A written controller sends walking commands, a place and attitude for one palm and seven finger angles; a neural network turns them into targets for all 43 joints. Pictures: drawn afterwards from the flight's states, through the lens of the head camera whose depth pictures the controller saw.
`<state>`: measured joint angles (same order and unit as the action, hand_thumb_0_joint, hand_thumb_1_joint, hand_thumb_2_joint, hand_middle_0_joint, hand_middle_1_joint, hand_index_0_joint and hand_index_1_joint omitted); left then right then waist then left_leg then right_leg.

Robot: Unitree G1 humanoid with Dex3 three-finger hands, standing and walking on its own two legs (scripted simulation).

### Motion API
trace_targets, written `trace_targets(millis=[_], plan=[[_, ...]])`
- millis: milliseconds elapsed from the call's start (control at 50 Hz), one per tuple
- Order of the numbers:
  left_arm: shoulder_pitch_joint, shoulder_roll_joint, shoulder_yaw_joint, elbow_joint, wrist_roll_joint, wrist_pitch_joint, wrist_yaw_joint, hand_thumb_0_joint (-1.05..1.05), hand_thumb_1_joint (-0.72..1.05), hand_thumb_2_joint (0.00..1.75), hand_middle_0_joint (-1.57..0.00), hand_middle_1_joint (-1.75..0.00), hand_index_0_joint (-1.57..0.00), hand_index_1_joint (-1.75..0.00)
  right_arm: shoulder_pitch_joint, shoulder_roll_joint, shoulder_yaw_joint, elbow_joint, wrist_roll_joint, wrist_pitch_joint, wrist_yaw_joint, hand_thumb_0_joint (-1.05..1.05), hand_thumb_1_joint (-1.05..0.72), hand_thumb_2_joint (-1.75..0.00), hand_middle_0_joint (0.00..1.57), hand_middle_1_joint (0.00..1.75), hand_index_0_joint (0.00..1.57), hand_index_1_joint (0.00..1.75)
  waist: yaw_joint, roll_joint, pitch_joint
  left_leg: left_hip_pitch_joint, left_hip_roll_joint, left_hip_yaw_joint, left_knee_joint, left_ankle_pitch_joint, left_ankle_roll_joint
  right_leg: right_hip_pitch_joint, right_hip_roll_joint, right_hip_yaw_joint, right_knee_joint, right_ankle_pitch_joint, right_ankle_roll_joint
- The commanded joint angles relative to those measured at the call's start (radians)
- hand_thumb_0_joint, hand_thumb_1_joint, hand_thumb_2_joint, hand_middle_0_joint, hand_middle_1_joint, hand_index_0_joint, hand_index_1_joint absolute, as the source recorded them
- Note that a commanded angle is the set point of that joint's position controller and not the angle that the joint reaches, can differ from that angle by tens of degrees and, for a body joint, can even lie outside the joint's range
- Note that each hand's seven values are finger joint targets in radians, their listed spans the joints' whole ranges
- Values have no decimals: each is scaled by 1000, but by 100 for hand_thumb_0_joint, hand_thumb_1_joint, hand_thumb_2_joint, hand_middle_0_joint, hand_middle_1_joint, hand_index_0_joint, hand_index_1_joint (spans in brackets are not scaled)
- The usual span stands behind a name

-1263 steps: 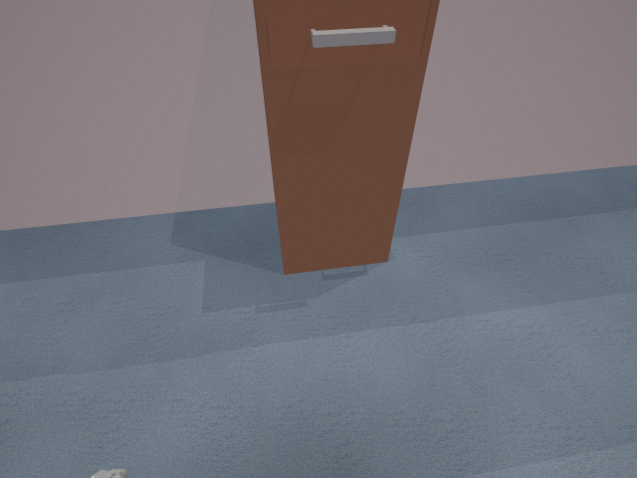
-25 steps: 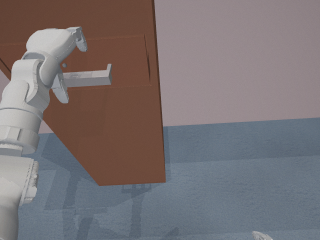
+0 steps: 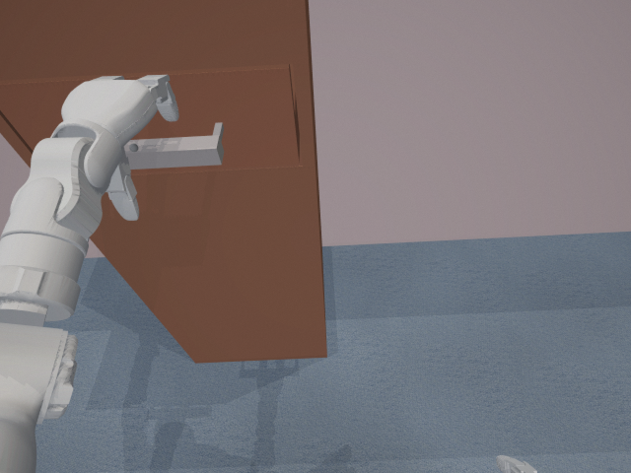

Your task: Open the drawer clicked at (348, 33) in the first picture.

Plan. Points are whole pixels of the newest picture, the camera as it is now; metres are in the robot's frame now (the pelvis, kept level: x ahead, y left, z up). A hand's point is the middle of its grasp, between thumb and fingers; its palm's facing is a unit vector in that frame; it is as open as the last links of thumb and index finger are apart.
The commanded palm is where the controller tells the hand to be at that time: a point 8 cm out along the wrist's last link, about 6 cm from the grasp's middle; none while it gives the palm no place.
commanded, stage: lower the fingers behind the handle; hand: left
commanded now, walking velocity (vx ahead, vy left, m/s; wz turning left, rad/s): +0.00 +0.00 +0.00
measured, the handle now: (151, 143) +0.50 +0.25 +0.15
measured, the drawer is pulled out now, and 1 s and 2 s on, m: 0.00 0.00 0.00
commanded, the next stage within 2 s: close the thumb around the handle in 1.26 s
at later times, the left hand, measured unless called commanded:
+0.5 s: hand (132, 172) +0.44 +0.25 +0.15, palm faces -0.03 -0.01 -1.00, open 13.8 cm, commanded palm +0.43 +0.26 +0.22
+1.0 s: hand (145, 179) +0.45 +0.25 +0.13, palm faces +0.01 -0.01 -1.00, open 13.8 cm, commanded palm +0.43 +0.25 +0.19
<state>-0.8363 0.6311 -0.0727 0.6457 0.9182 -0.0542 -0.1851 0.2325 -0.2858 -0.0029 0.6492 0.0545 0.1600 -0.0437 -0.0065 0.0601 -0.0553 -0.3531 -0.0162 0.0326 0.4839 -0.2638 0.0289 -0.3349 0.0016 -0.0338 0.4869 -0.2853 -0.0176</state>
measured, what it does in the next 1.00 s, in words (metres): stands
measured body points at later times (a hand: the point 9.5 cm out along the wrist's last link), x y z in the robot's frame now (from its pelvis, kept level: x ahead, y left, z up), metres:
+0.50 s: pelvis +0.00 +0.00 +0.00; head +0.04 -0.02 +0.44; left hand +0.44 +0.25 +0.21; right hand +0.11 -0.26 -0.13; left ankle -0.02 +0.10 -0.74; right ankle -0.03 -0.11 -0.74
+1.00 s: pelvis +0.00 +0.00 -0.01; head +0.04 -0.02 +0.44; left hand +0.44 +0.24 +0.18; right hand +0.08 -0.26 -0.14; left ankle -0.02 +0.10 -0.74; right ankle -0.03 -0.11 -0.74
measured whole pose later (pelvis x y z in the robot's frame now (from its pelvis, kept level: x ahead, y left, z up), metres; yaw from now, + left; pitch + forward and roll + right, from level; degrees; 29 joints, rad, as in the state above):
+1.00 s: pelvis +0.00 +0.00 -0.01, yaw -1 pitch +10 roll +0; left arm -0.72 0.59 -0.02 0.71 0.97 -0.07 0.00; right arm 0.27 -0.27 -0.03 0.67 0.04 0.17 -0.04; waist -0.02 0.06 -0.08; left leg -0.43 0.00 0.05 0.55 -0.29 0.03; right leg -0.41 0.01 -0.01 0.55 -0.30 -0.02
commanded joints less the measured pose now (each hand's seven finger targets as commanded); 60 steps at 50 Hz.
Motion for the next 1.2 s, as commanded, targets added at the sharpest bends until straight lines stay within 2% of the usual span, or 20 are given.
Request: trace_targets(millis=[0,100,120,160,280,320,360,500,620,640,700,800,840,900,920,940,1020,1040,1120,1180], plan=[[-492,314,170,-184,-1,5,92,0,-50,30,-30,-120,-30,-120,-7,-122,-50,-100,-3,-30,-2,0,-90,-90,20,30,20,30,3,-3,-409,209,7,-25,20,508,21,135,4,27,-4,414,-16],[-412,298,160,-188,6,41,102,0,-50,30,-30,-120,-30,-120,-17,-128,-52,-106,-1,-20,8,0,-90,-90,20,30,20,30,10,-11,-400,193,8,-18,24,510,22,142,5,28,0,428,-15],[-402,310,172,-186,4,45,98,0,-50,30,-30,-120,-30,-120,-18,-133,-51,-107,0,-17,8,0,-90,-90,20,30,20,30,9,-41,-408,179,8,-21,21,512,22,164,6,26,0,430,-16],[-378,278,143,-174,3,55,91,0,-50,30,-30,-120,-30,-120,-21,-131,-51,-109,3,-14,6,0,-90,-90,20,30,20,30,0,-51,-372,171,8,-20,17,467,24,140,6,25,-4,410,-12],[-363,268,141,-220,-2,22,87,0,-50,30,-30,-120,-30,-120,-20,-126,-54,-118,4,-15,-4,0,-90,-90,20,30,20,30,-3,-35,-357,182,4,-26,18,430,28,114,10,24,-7,367,-13],[-407,260,128,-205,-8,6,93,0,-50,30,-30,-120,-30,-120,-15,-129,-54,-110,3,-18,-12,0,-90,-90,20,30,20,30,-20,-45,-347,168,1,-20,20,391,28,107,8,27,-14,345,-13],[-402,300,167,-155,3,-4,112,0,-50,30,-30,-120,-30,-120,-6,-126,-54,-100,2,-23,-16,0,-90,-90,20,30,20,30,-9,-32,-332,154,0,-24,16,351,27,91,11,27,-12,309,-14],[-424,302,165,-94,24,-32,151,0,-50,30,-30,-120,-30,-120,15,-125,-57,-88,-4,-31,-21,0,-90,-90,20,30,20,30,-13,-17,-372,131,-1,-15,34,358,25,93,8,33,7,335,-13],[-427,231,109,-114,21,-50,149,0,-50,30,-30,-120,-30,-120,34,-124,-66,-90,-5,-29,-18,0,-90,-90,20,30,20,30,-31,-21,-385,153,2,-17,51,400,27,68,13,29,13,350,-16],[-424,269,145,-141,24,-56,155,0,-50,30,-30,-120,-30,-120,35,-126,-70,-90,-5,-28,-17,0,-90,-90,20,30,20,30,-19,-2,-410,165,3,-20,55,411,26,68,17,31,22,355,-15],[-400,234,127,-128,23,-49,169,0,-50,30,-30,-120,-30,-120,37,-123,-70,-87,-7,-21,-12,0,-90,-90,20,30,20,30,-18,-3,-384,159,6,-23,56,427,22,44,20,22,28,346,-17],[-371,273,176,-131,35,-33,211,0,-50,30,-30,-120,-30,-120,39,-122,-71,-89,-12,-21,-7,0,-90,-90,20,30,20,30,5,-9,-414,134,5,-17,56,438,22,79,21,24,41,365,-19],[-336,292,199,-98,41,-20,225,0,-50,30,-30,-120,-30,-120,35,-123,-70,-89,-9,-19,-6,0,-90,-90,20,30,20,30,7,-41,-402,108,6,-12,56,428,23,96,21,27,42,375,-16],[-362,291,189,-142,49,-6,237,0,-50,30,-30,-120,-30,-120,31,-123,-72,-92,-11,-23,-6,0,-90,-90,20,30,20,30,4,-2,-426,131,8,-11,55,438,24,96,21,29,42,379,-17],[-361,303,201,-153,48,-5,237,0,-50,30,-30,-120,-30,-120,32,-127,-73,-92,-12,-23,-7,0,-90,-90,20,30,20,30,2,-23,-446,131,8,-12,56,455,25,118,21,29,41,392,-18],[-360,284,182,-170,46,-1,237,0,-50,30,-30,-120,-30,-120,28,-122,-74,-97,-9,-26,-5,0,-90,-90,20,30,20,30,1,1,-445,144,7,-10,58,460,26,111,21,33,41,401,-15],[-348,199,108,-126,35,25,211,0,-50,30,-30,-120,-30,-120,26,-125,-71,-91,-3,-27,-9,0,-90,-90,20,30,20,30,-28,-32,-364,144,12,-15,47,408,26,60,21,22,18,342,-15],[-351,226,123,-106,39,27,206,0,-50,30,-30,-120,-30,-120,26,-127,-70,-85,0,-26,-14,0,-90,-90,20,30,20,30,-27,-36,-346,137,10,-14,44,372,27,51,22,25,15,322,-13],[-413,219,105,-99,41,5,189,0,-50,30,-30,-120,-30,-120,34,-125,-67,-85,-4,-33,-27,0,-90,-90,20,30,20,30,-38,-50,-355,136,4,-14,41,324,30,54,16,29,6,292,-13],[-434,213,97,-80,47,-14,189,0,-50,30,-30,-120,-30,-120,39,-120,-65,-80,-4,-38,-28,0,-90,-90,20,30,20,30,-35,-6,-355,139,1,-18,47,323,26,29,17,29,18,285,-16]])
